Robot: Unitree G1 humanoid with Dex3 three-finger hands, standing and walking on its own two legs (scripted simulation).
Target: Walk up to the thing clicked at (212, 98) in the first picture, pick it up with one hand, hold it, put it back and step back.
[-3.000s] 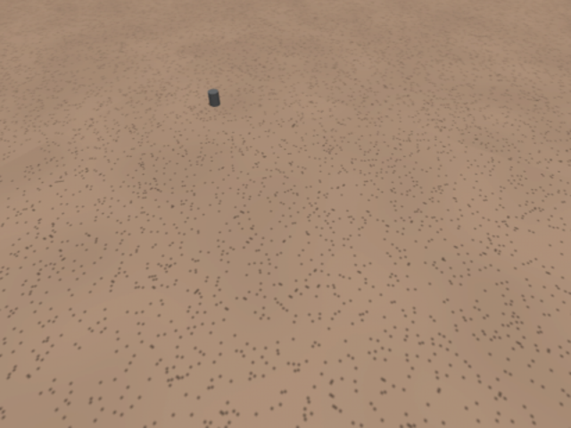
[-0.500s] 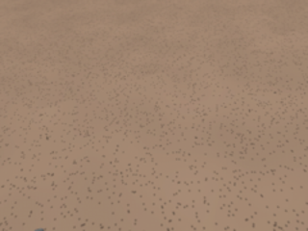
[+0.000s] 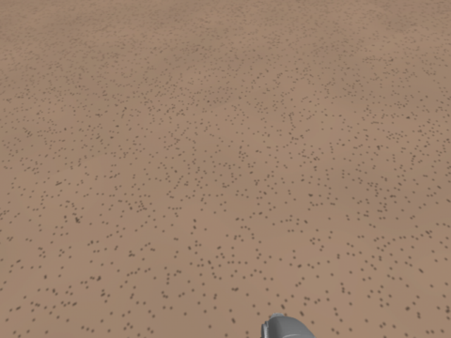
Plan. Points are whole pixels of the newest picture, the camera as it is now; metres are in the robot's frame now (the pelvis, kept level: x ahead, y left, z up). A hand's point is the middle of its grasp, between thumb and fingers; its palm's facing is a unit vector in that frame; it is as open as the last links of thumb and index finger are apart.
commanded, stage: walk up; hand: left
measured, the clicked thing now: out of the picture +0.51 +1.25 -0.70
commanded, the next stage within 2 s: none
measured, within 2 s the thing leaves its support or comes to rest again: neither
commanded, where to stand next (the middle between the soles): +0.05 +1.20 m, yaw -24 degrees
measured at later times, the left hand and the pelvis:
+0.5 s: hand out of the picture +0.12 +0.57 -0.13, palm faces -0.11 -0.78 -0.62, open 7.4 cm; pelvis +0.04 +0.23 -0.02, yaw -5 degrees
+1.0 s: hand out of the picture +0.18 +0.78 -0.13, palm faces -0.18 -0.76 -0.62, open 7.4 cm; pelvis +0.06 +0.46 -0.04, yaw -9 degrees
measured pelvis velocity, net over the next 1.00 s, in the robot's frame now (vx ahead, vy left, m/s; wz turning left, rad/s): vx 0.06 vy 0.46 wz -0.15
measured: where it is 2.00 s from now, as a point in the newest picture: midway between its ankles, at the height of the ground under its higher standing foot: outside the picture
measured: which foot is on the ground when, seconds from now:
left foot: down 0.00-0.04, up 0.06-0.36, down 0.38-0.66, up 0.68-0.96, down 0.98-1.00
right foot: up 0.00-0.02, down 0.04-0.40, up 0.42-0.64, down 0.66-1.00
